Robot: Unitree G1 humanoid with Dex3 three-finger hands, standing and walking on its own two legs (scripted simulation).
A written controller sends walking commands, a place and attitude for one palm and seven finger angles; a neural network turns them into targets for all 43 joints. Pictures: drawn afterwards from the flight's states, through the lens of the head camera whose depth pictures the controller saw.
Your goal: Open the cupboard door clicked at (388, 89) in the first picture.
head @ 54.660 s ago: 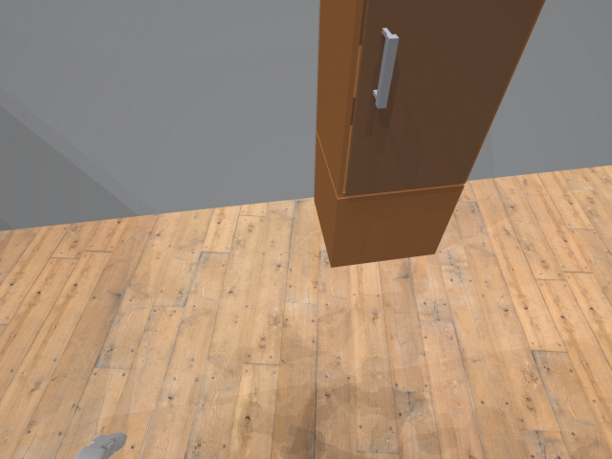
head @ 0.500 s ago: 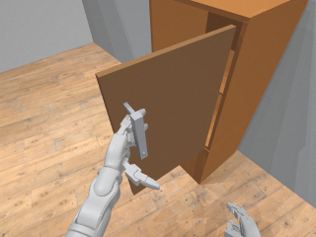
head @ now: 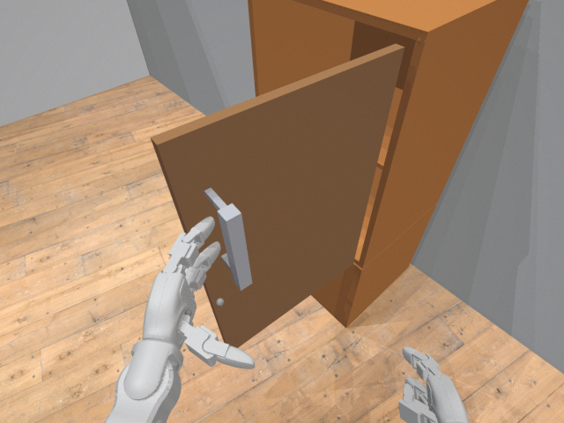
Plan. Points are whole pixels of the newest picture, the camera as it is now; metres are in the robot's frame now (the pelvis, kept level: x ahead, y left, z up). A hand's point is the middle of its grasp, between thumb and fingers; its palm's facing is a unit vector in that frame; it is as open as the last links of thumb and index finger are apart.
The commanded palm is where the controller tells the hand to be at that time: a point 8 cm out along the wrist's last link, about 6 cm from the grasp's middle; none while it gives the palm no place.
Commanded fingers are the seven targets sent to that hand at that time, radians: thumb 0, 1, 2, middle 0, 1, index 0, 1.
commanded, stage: slide the hand sideways off the handle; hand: left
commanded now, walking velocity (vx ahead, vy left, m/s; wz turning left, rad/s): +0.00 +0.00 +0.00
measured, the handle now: (228, 241) +0.34 +0.11 +0.09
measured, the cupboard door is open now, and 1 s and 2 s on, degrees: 86 86 86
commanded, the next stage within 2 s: draw the hand back to the body in 0.48 s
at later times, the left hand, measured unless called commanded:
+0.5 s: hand (176, 334) +0.20 +0.14 +0.09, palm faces +0.02 -1.00 -0.04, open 16.3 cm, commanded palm +0.18 +0.20 +0.09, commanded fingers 0.00 -0.50 0.30 -0.15 -0.30 -0.15 -0.30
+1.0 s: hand (132, 333) +0.19 +0.18 +0.12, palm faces +0.03 -1.00 -0.06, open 16.3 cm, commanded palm +0.16 +0.24 +0.13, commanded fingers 0.00 -0.43 0.33 -0.15 -0.30 -0.15 -0.30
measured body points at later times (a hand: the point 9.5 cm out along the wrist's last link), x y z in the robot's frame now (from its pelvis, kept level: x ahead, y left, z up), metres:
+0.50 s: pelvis +0.01 -0.02 -0.01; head +0.01 -0.04 +0.44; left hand +0.20 +0.20 +0.10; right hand +0.20 -0.24 -0.08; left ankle +0.03 +0.12 -0.72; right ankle -0.03 -0.09 -0.72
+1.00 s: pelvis +0.00 +0.01 +0.00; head -0.01 -0.01 +0.45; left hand +0.18 +0.24 +0.12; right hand +0.20 -0.20 -0.07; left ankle +0.03 +0.12 -0.72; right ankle -0.03 -0.09 -0.72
